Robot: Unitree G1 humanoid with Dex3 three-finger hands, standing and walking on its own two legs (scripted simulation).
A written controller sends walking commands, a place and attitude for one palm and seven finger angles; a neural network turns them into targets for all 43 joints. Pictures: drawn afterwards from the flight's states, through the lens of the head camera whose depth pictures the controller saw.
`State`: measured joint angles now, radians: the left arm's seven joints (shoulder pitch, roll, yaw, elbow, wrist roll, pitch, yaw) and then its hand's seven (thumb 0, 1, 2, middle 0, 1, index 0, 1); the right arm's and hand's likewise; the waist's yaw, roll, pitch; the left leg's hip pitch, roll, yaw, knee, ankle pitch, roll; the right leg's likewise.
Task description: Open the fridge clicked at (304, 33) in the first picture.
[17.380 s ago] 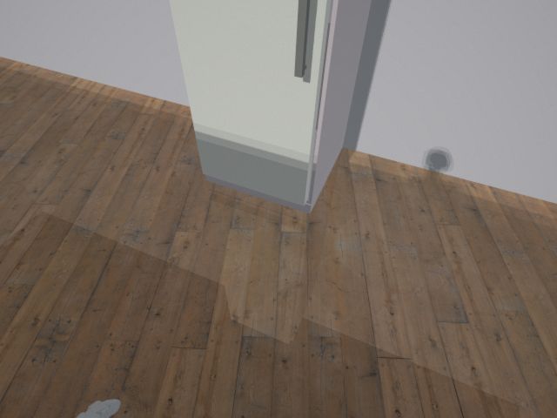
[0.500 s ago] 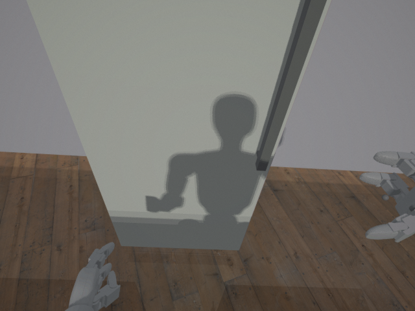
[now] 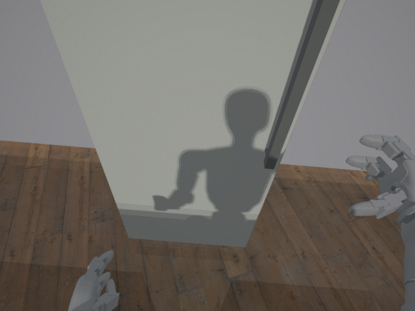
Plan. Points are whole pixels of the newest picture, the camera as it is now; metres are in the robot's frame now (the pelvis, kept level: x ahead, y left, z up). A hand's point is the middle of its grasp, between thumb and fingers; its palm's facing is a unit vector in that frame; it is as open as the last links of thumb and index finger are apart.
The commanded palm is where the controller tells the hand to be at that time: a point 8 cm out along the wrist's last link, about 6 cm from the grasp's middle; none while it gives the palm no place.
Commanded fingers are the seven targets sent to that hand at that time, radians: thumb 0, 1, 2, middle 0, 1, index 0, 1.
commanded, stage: move the hooked fingers beside the handle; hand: right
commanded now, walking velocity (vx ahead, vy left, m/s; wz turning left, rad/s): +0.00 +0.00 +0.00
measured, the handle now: (296, 78) +0.52 -0.14 +0.22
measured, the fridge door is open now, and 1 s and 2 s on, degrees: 0 0 0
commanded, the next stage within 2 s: feel for the door with the fingertips in 1.98 s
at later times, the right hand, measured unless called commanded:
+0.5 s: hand (346, 156) +0.38 -0.23 +0.15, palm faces +0.05 +1.00 -0.01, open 14.0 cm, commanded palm +0.35 -0.28 +0.15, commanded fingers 0.00 0.50 -0.30 0.30 1.20 0.30 1.20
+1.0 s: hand (321, 132) +0.44 -0.20 +0.15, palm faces +0.01 +1.00 +0.00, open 14.0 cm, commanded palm +0.41 -0.25 +0.14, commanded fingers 0.00 0.50 -0.30 0.30 1.20 0.30 1.20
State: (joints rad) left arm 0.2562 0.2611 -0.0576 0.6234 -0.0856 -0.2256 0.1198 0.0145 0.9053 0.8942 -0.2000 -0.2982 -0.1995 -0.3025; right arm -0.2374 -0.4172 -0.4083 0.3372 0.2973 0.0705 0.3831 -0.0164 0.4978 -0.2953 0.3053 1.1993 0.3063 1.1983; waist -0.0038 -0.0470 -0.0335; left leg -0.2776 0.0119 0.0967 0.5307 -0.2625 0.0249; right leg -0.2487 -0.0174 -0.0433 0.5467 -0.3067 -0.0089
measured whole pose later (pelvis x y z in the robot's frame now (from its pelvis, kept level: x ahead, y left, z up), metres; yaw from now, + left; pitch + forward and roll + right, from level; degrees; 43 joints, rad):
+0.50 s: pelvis +0.00 -0.01 +0.00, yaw +0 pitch +2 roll +0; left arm 0.26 0.25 -0.06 0.63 -0.08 -0.17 0.11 0.01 0.91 0.89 -0.20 -0.30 -0.20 -0.30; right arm -0.41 -0.38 -0.33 0.47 0.23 0.05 0.27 -0.02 0.50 -0.30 0.30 1.20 0.31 1.20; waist 0.01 -0.03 -0.03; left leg -0.29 0.02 0.09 0.51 -0.25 0.01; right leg -0.26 -0.01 -0.05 0.53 -0.30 -0.02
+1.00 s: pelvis +0.01 -0.01 +0.00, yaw +1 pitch +5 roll +0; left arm 0.34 0.27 -0.03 0.68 -0.07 -0.10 0.09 0.01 0.91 0.89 -0.20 -0.30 -0.20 -0.30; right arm -0.67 -0.40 -0.31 0.79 0.19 -0.07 0.24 -0.02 0.50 -0.30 0.30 1.20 0.30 1.20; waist 0.05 -0.03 -0.04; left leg -0.36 0.01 0.08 0.53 -0.26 0.02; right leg -0.33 -0.02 -0.06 0.56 -0.31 -0.02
